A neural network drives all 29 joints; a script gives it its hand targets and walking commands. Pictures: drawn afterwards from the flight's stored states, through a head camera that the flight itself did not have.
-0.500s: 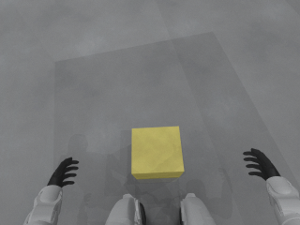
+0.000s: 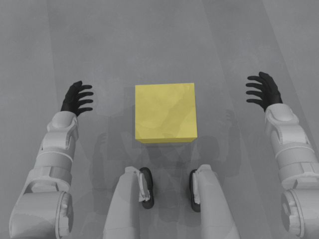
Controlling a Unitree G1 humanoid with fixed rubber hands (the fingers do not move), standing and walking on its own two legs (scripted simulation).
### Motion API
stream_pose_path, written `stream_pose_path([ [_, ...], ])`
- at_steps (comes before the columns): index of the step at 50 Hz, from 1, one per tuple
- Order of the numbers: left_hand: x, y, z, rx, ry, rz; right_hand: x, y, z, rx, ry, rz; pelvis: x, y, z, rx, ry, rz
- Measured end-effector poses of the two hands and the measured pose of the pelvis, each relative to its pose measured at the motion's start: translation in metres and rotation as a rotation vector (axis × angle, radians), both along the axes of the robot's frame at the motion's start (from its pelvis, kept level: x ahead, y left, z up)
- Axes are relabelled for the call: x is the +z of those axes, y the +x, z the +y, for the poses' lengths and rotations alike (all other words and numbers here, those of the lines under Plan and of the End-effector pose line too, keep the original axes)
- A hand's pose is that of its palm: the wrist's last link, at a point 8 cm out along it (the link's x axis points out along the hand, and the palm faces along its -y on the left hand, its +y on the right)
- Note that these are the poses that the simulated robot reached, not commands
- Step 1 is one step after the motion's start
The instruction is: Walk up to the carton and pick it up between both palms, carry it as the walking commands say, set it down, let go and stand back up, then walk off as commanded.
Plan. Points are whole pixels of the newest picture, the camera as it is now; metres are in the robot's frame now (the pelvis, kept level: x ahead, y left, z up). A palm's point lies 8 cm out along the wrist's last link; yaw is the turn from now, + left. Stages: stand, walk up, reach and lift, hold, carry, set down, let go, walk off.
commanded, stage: reach and lift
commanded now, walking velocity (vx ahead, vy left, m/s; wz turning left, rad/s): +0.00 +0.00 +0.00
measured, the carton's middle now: (165, 116) +0.49 +0.01 -0.55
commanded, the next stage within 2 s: none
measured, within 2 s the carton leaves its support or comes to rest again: neither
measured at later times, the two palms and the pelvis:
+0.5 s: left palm (86, 93) +0.48 +0.23 -0.14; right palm (250, 88) +0.47 -0.23 -0.15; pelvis +0.00 +0.01 -0.03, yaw +0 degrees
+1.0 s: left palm (106, 108) +0.48 +0.22 -0.30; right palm (225, 101) +0.48 -0.21 -0.30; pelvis -0.03 +0.01 -0.17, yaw +2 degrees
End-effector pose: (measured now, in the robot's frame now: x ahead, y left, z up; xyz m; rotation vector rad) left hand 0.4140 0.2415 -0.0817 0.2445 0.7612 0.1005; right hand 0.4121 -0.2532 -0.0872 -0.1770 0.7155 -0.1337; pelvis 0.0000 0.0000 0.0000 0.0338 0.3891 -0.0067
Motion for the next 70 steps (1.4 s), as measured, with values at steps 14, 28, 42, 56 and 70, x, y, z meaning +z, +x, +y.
stream_pose_path([
  [14,-0.040,0.066,-0.011,0.002,-0.042,-0.073,-0.038,0.063,0.026,-0.043,0.062,-0.051,-0.018,0.003,0.010,0.007,-0.014,0.188],
  [28,-0.075,0.062,-0.011,0.014,-0.068,-0.068,-0.074,0.061,0.019,-0.057,0.106,-0.063,-0.044,-0.007,0.007,0.017,-0.010,0.318],
  [42,-0.171,0.068,-0.017,0.037,-0.085,-0.089,-0.171,0.072,0.037,-0.068,0.117,-0.076,-0.133,-0.030,0.005,0.038,-0.017,0.387],
  [56,-0.256,0.063,-0.019,0.036,-0.091,-0.052,-0.253,0.068,0.040,-0.087,0.109,-0.034,-0.198,-0.026,0.006,0.047,-0.032,0.403],
  [70,-0.337,0.050,-0.030,0.055,-0.112,-0.018,-0.333,0.050,0.040,-0.145,0.114,0.001,-0.251,-0.036,0.003,0.051,-0.038,0.315],
])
